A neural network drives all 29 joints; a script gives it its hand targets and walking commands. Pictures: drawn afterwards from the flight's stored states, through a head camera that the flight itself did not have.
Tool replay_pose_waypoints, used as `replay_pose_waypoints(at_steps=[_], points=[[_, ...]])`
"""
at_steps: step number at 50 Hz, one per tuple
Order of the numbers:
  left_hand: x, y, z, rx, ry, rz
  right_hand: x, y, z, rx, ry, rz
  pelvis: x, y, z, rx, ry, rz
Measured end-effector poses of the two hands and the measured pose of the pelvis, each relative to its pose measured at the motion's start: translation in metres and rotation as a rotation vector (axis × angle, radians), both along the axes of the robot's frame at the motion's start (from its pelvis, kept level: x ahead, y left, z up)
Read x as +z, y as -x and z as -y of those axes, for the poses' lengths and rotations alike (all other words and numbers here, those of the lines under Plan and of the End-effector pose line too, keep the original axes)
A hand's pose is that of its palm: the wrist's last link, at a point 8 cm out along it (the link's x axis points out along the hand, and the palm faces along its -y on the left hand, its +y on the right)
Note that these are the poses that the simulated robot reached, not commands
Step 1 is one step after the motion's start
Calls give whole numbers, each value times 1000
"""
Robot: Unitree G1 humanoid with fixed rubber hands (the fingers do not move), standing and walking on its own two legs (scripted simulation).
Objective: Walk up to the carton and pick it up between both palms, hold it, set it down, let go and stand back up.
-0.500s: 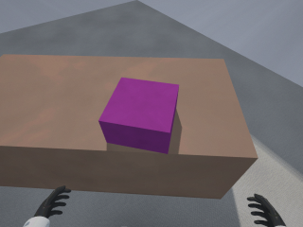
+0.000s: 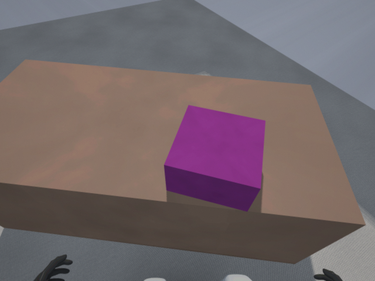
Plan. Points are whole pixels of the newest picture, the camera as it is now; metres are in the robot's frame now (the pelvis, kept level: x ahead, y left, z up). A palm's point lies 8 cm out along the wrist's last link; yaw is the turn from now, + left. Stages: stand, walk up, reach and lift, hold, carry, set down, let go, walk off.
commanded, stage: walk up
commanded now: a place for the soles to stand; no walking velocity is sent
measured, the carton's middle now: (216, 155) +0.51 -0.06 -0.13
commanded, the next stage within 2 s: reach and lift in 1.10 s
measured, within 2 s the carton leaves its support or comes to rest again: neither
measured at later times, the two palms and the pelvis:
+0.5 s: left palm (63, 256) +0.17 +0.28 -0.05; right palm (347, 275) +0.16 -0.32 -0.07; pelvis +0.02 -0.03 +0.00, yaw -1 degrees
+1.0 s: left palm (66, 258) +0.16 +0.27 -0.05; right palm (350, 274) +0.16 -0.33 -0.07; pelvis +0.02 -0.03 +0.00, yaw -1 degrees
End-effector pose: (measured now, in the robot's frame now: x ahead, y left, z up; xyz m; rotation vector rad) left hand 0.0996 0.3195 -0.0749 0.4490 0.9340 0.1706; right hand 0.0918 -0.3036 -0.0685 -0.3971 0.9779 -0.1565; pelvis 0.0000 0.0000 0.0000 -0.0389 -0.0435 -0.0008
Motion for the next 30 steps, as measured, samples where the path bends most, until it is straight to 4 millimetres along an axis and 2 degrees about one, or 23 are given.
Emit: replay_pose_waypoints(at_steps=[5,9,15,22,30], points=[[-4,-28,10,-24,36,33,7,-13,7,0,30,11,0,-8,4,-3,-7,-11],[-4,-40,21,-37,26,57,3,-28,16,2,22,45,-5,-12,14,-8,-30,-6],[12,-54,31,-49,27,89,-1,-46,16,15,-19,98,-2,-15,19,-8,-32,-10],[23,-63,36,-62,10,111,-2,-61,17,27,-43,141,-2,-17,24,-9,-38,-13],[28,-66,41,-66,7,122,0,-66,21,31,-49,160,-1,-16,28,-9,-44,-12]])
